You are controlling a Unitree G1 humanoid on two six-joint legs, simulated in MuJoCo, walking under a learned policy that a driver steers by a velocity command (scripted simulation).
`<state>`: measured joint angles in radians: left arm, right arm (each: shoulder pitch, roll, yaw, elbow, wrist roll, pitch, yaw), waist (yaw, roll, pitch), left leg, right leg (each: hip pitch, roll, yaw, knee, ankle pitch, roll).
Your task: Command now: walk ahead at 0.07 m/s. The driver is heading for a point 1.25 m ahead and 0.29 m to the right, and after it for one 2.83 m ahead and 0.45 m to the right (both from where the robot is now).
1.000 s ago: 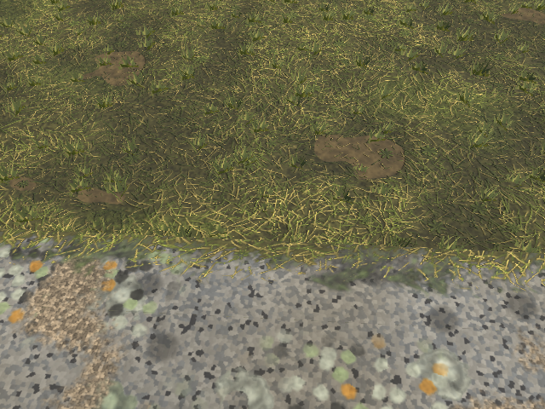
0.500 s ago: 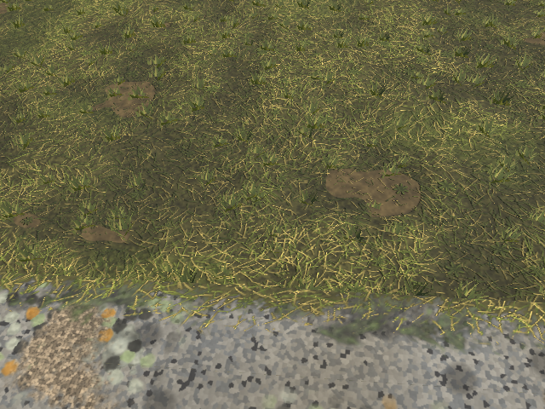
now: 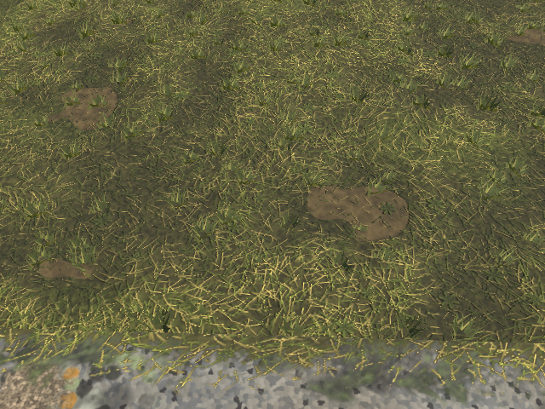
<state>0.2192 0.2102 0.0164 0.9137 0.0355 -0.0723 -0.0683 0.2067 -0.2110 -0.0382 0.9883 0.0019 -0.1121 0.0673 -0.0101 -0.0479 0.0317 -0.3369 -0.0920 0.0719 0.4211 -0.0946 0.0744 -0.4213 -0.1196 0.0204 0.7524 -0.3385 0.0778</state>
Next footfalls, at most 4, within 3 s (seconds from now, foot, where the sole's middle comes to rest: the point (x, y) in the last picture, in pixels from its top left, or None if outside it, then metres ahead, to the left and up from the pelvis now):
0.04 right None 0.09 -0.14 -0.77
1.56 right None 0.48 -0.14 -0.77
2.26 left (227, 297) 0.87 0.16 -0.92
2.72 right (316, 231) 1.12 -0.13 -0.92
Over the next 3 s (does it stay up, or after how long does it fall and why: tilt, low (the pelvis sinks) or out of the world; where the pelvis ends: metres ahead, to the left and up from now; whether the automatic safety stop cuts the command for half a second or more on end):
stays up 1.13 -0.06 -0.14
